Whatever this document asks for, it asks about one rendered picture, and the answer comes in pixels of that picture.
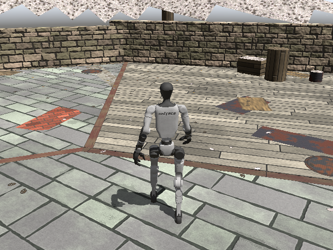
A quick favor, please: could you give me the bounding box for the robot left forearm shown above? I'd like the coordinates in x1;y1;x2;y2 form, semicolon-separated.
135;127;147;153

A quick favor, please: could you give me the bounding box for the left robot upper arm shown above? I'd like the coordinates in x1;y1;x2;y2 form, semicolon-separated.
142;105;156;135

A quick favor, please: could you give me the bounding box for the robot right foot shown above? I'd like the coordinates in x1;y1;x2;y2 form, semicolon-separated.
175;210;182;224

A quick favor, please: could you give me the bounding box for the left robot hand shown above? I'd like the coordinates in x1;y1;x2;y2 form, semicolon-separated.
133;151;145;166

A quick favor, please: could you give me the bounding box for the robot left shin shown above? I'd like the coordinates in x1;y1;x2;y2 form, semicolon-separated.
150;166;158;196

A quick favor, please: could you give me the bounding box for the robot right forearm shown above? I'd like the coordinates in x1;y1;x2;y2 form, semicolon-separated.
185;124;192;139

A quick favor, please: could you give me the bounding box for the right robot upper arm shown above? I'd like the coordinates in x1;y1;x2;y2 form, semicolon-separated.
177;104;190;132

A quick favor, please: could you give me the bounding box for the right robot hand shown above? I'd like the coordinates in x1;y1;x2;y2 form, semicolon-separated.
179;136;191;144

